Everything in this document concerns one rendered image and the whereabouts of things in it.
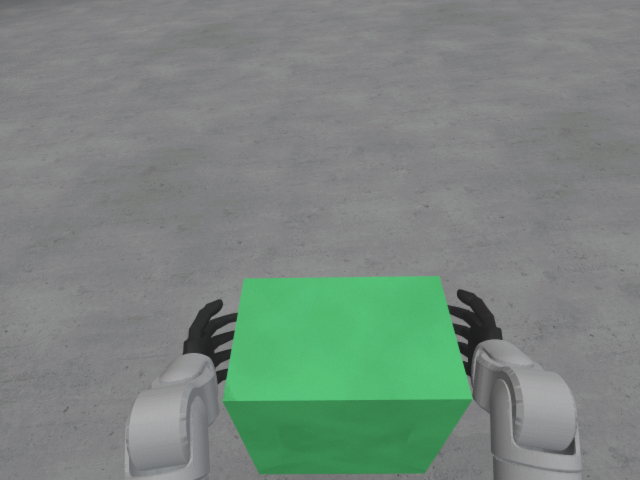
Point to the robot right forearm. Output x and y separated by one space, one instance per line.
533 415

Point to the carton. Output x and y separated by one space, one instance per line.
345 375

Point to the robot left forearm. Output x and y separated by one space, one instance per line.
166 432

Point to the right robot hand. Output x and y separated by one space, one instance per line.
482 322

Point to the left robot hand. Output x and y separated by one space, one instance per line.
199 338

